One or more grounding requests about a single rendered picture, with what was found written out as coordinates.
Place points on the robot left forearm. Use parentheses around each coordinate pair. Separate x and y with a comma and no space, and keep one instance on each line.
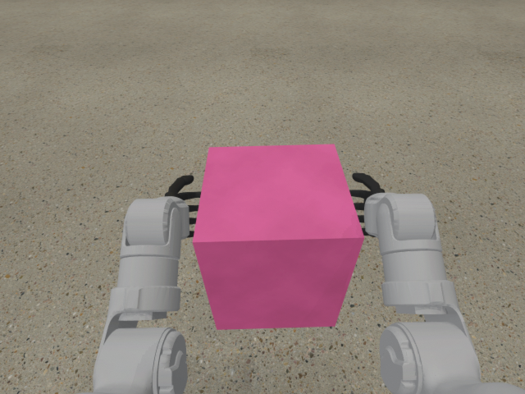
(150,249)

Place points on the robot right upper arm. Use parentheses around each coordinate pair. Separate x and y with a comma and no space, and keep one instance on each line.
(432,358)

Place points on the carton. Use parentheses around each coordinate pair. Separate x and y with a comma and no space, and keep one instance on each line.
(277,236)

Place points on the left robot hand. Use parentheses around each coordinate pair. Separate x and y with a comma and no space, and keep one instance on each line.
(176,187)

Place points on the robot right forearm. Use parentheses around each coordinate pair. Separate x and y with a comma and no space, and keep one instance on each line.
(410,246)

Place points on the right robot hand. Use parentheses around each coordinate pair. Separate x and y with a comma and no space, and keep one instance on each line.
(371,185)

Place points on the robot left upper arm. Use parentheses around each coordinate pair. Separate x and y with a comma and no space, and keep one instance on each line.
(142,361)

